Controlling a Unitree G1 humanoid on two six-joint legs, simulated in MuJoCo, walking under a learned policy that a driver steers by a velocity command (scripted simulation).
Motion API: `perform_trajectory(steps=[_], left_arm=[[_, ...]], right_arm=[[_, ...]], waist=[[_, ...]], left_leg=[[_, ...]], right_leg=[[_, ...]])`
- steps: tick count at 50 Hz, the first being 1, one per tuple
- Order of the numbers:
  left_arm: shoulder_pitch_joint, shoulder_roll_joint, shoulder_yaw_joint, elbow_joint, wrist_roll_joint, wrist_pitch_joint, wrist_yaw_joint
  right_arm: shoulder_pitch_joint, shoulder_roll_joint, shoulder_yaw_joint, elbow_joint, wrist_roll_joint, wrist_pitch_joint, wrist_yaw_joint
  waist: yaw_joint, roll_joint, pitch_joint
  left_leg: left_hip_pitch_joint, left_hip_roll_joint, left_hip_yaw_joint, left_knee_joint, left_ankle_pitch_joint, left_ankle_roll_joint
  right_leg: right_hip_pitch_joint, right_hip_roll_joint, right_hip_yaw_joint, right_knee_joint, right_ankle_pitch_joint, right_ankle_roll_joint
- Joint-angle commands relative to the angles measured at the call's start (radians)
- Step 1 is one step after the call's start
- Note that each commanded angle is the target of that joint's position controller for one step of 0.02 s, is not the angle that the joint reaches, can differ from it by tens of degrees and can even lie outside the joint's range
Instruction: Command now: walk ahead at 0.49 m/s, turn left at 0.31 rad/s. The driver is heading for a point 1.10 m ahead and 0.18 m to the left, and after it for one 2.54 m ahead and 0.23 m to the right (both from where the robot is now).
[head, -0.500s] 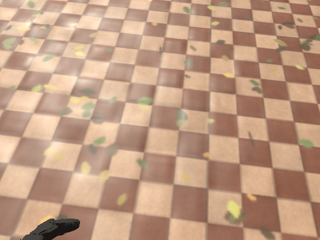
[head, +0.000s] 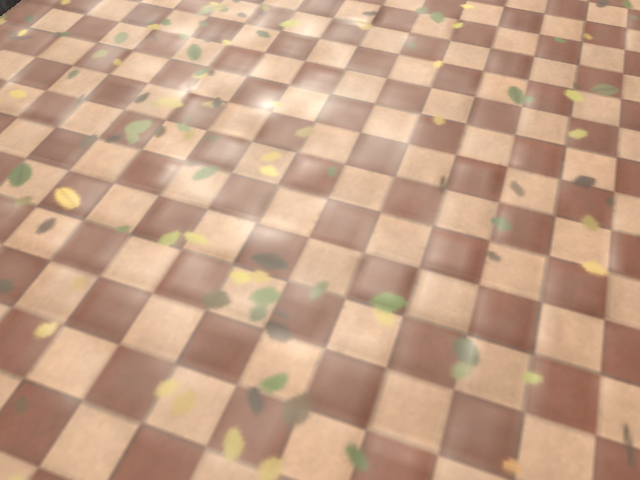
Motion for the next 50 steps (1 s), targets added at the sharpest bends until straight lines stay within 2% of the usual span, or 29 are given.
perform_trajectory(steps=[1,3,5,6,7,8,9,10,11,12,13,14,18,23,25,28,31,32,33,34,35,36,37,38,39,40,43,46,50], left_arm=[[0.008,0.174,0.041,-0.03,-0.008,-0.002,0.007],[0.013,0.178,0.044,-0.018,-0.012,0.014,0.01],[-0.003,0.195,0.05,-0.019,-0.013,0.03,0.017],[-0.019,0.209,0.053,-0.025,-0.011,0.039,0.022],[-0.037,0.209,0.052,-0.035,-0.009,0.05,0.03],[-0.023,0.183,0.039,-0.055,0.005,0.051,0.041],[0.07,0.069,-0.001,-0.108,0.026,0.027,0.031],[0.037,0.099,-0.004,-0.101,0.019,-0.01,0.015],[-0.051,0.164,0.015,-0.126,-0.023,-0.031,0.0],[-0.104,0.156,0.009,-0.143,-0.027,-0.043,-0.001],[-0.126,0.148,0.01,-0.146,-0.008,-0.046,0.007],[-0.122,0.153,0.017,-0.146,0.006,-0.037,0.012],[-0.116,0.112,0.012,-0.154,0.022,-0.001,0.018],[-0.293,0.061,-0.01,-0.188,0.014,-0.009,0.007],[-0.348,0.066,-0.01,-0.202,0.004,-0.017,-0.003],[-0.391,0.095,0.0,-0.222,0.0,-0.027,-0.013],[-0.346,0.118,0.013,-0.219,0.0,-0.034,-0.016],[-0.271,0.134,0.025,-0.199,0.002,-0.036,-0.013],[-0.145,0.168,0.042,-0.17,0.008,-0.038,-0.008],[0.013,0.23,0.058,-0.154,0.019,-0.037,-0.004],[0.092,0.269,0.074,-0.11,0.004,-0.023,-0.011],[0.097,0.175,0.05,-0.108,-0.023,-0.021,-0.015],[0.026,0.137,0.037,-0.117,-0.018,-0.016,-0.011],[-0.033,0.125,0.03,-0.128,-0.003,-0.011,-0.009],[-0.063,0.107,0.022,-0.128,0.005,-0.008,-0.009],[-0.077,0.094,0.016,-0.128,0.013,-0.01,-0.008],[-0.069,0.107,0.019,-0.108,-0.002,-0.016,-0.006],[-0.049,0.142,0.028,-0.086,-0.007,-0.01,0.003],[0.013,0.158,0.028,-0.049,-0.017,0.003,0.008]], right_arm=[[-0.11,-0.056,-0.009,-0.102,0.009,-0.015,0.017],[-0.135,-0.062,-0.012,-0.128,0.005,-0.014,0.031],[-0.112,-0.078,-0.02,-0.143,0.0,-0.012,0.041],[-0.053,-0.102,-0.034,-0.138,-0.001,-0.009,0.041],[0.08,-0.139,-0.058,-0.109,-0.001,-0.005,0.037],[0.249,-0.208,-0.093,-0.073,0.004,0.001,0.024],[0.309,-0.329,-0.12,-0.073,0.001,0.005,0.015],[0.331,-0.258,-0.098,-0.092,0.004,0.0,0.016],[0.3,-0.201,-0.08,-0.089,-0.006,-0.005,0.015],[0.244,-0.182,-0.076,-0.096,-0.006,-0.007,0.013],[0.185,-0.165,-0.072,-0.107,-0.008,-0.006,0.012],[0.145,-0.141,-0.062,-0.122,-0.017,-0.006,0.01],[0.138,-0.153,-0.068,-0.121,-0.009,-0.011,-0.008],[0.207,-0.157,-0.068,-0.075,-0.003,-0.003,-0.031],[0.246,-0.166,-0.069,-0.05,-0.001,-0.004,-0.03],[0.279,-0.163,-0.069,-0.021,0.002,0.003,-0.03],[0.273,-0.17,-0.074,-0.005,-0.001,0.018,-0.035],[0.254,-0.167,-0.072,-0.007,-0.001,0.023,-0.035],[0.244,-0.142,-0.06,-0.015,-0.008,0.025,-0.034],[0.269,-0.098,-0.04,-0.038,-0.026,0.022,-0.035],[0.403,-0.022,-0.018,-0.033,-0.005,0.007,-0.03],[0.339,-0.114,-0.033,-0.026,0.011,-0.002,-0.029],[0.216,-0.157,-0.047,-0.052,0.018,-0.006,-0.027],[0.151,-0.149,-0.044,-0.069,0.005,-0.01,-0.027],[0.124,-0.137,-0.046,-0.077,-0.009,-0.014,-0.024],[0.139,-0.121,-0.047,-0.075,-0.011,-0.014,-0.021],[0.156,-0.07,-0.036,-0.069,-0.011,-0.005,-0.017],[0.061,-0.046,-0.024,-0.1,-0.019,-0.008,-0.017],[-0.072,-0.026,-0.016,-0.128,-0.01,-0.022,-0.003]], waist=[[0.013,-0.08,0.057],[0.011,-0.081,0.059],[-0.017,-0.101,0.029],[-0.054,-0.118,-0.02],[-0.129,-0.108,-0.101],[-0.197,-0.054,-0.205],[-0.142,0.191,-0.32],[-0.169,0.162,-0.434],[-0.183,0.1,-0.308],[-0.16,0.02,-0.202],[-0.124,-0.045,-0.132],[-0.089,-0.033,-0.102],[-0.055,0.0,-0.073],[-0.128,0.027,-0.037],[-0.154,0.032,-0.018],[-0.163,0.037,0.003],[-0.13,0.062,0.001],[-0.085,0.061,-0.039],[-0.025,0.041,-0.144],[0.019,-0.076,-0.301],[-0.022,-0.354,-0.392],[0.017,-0.244,-0.31],[0.022,-0.163,-0.162],[0.001,-0.098,-0.086],[-0.022,-0.093,-0.039],[-0.048,-0.118,-0.038],[-0.07,-0.143,-0.039],[-0.049,-0.118,-0.015],[0.002,-0.113,0.005]], left_leg=[[0.016,-0.02,0.006,-0.074,0.03,0.025],[-0.016,-0.031,0.015,-0.102,-0.047,0.052],[0.036,-0.067,0.059,-0.114,-0.153,0.082],[0.129,-0.104,0.094,-0.114,-0.196,0.101],[0.309,-0.151,0.125,-0.144,-0.18,0.127],[0.593,-0.115,0.028,-0.14,-0.139,0.17],[0.976,0.135,-0.492,-0.195,-0.286,0.346],[1.087,0.219,-0.81,-0.357,-0.379,0.404],[1.012,0.191,-0.666,-0.376,-0.378,0.347],[0.869,0.15,-0.529,-0.378,-0.294,0.316],[0.732,0.112,-0.434,-0.39,-0.185,0.296],[0.632,0.08,-0.371,-0.413,-0.079,0.284],[0.478,0.028,-0.264,-0.465,0.079,0.302],[0.442,-0.032,-0.165,-0.468,-0.028,0.227],[0.459,-0.006,-0.19,-0.472,-0.086,0.221],[0.586,0.049,-0.247,-0.417,-0.071,0.216],[0.676,0.085,-0.279,-0.349,0.079,0.195],[0.679,0.056,-0.255,-0.268,0.227,0.179],[0.633,0.003,-0.211,-0.107,0.294,0.153],[0.431,-0.083,-0.157,0.181,0.069,0.111],[0.07,-0.229,-0.086,0.495,-0.588,0.038],[-0.058,-0.179,-0.155,0.589,-0.624,0.042],[-0.099,-0.13,-0.124,0.591,-0.532,0.046],[-0.077,-0.086,-0.081,0.55,-0.454,0.043],[-0.053,-0.057,-0.067,0.494,-0.404,0.036],[-0.001,-0.034,-0.062,0.456,-0.372,0.032],[0.032,-0.018,-0.024,0.358,-0.346,0.007],[0.008,-0.009,-0.002,0.185,-0.211,-0.013],[0.081,-0.045,0.031,-0.049,-0.002,-0.01]], right_leg=[[-0.026,-0.311,0.069,-0.072,0.209,-0.142],[0.062,-0.338,0.056,-0.027,0.26,-0.123],[0.113,-0.346,0.029,0.066,0.478,-0.098],[0.118,-0.337,0.007,0.166,0.669,-0.081],[0.079,-0.305,-0.038,0.352,0.804,-0.053],[-0.1,-0.263,-0.064,0.612,0.686,-0.014],[-0.552,-0.086,-0.056,1.003,0.059,0.06],[-0.717,-0.017,0.151,1.149,-0.359,0.06],[-0.807,-0.08,0.196,1.181,-0.294,0.04],[-0.802,-0.124,0.177,1.12,-0.207,0.029],[-0.764,-0.157,0.166,1.031,-0.15,0.033],[-0.695,-0.183,0.169,0.968,-0.109,0.04],[-0.627,-0.173,0.141,0.832,-0.019,0.104],[-0.554,-0.127,0.117,0.455,0.312,0.123],[-0.525,-0.115,0.117,0.39,0.373,0.11],[-0.569,-0.113,0.135,0.317,0.303,0.071],[-0.528,-0.1,0.118,0.284,0.169,0.023],[-0.42,-0.076,0.088,0.246,0.162,-0.002],[-0.214,-0.108,0.106,0.26,0.204,-0.042],[0.098,-0.283,0.318,0.306,0.225,-0.13],[0.383,-0.467,0.745,0.207,0.002,-0.274],[0.34,-0.459,0.819,0.122,-0.225,-0.246],[0.206,-0.422,0.674,0.099,-0.213,-0.202],[0.077,-0.381,0.568,0.076,-0.104,-0.183],[-0.011,-0.347,0.501,0.053,0.003,-0.182],[-0.063,-0.315,0.446,0.033,0.081,-0.173],[-0.122,-0.288,0.339,-0.011,0.234,-0.19],[-0.131,-0.274,0.262,-0.042,0.314,-0.187],[-0.128,-0.241,0.182,-0.041,0.31,-0.149]])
